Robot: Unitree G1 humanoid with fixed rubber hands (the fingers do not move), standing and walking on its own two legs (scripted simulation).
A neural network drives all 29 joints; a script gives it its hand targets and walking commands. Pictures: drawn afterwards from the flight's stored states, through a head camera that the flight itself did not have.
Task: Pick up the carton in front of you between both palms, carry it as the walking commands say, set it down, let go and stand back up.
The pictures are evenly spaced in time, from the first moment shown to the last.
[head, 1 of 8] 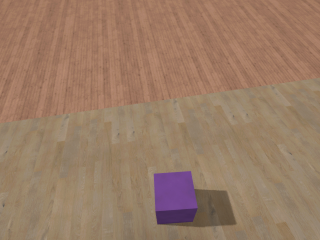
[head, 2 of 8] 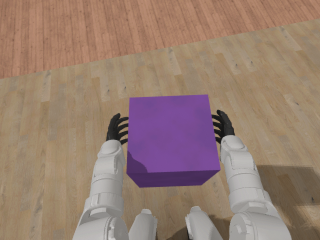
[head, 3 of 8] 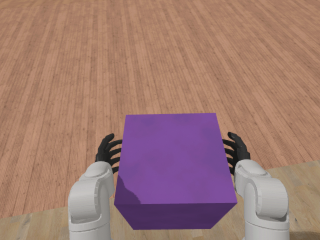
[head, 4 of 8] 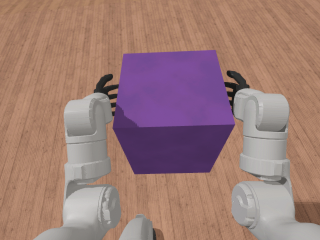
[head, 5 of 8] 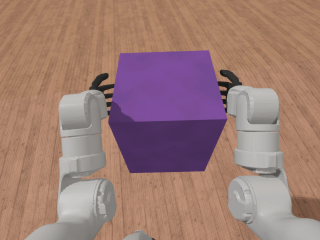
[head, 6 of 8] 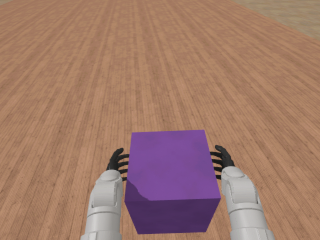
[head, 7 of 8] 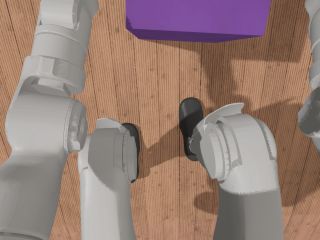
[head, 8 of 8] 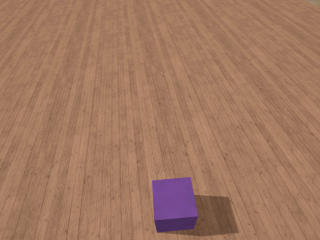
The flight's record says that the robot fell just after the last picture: no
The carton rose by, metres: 1.13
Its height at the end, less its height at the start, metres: +0.40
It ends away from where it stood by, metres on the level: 4.77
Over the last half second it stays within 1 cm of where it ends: yes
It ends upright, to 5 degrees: yes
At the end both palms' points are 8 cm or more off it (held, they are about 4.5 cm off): yes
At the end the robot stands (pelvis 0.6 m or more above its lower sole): yes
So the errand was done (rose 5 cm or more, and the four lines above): yes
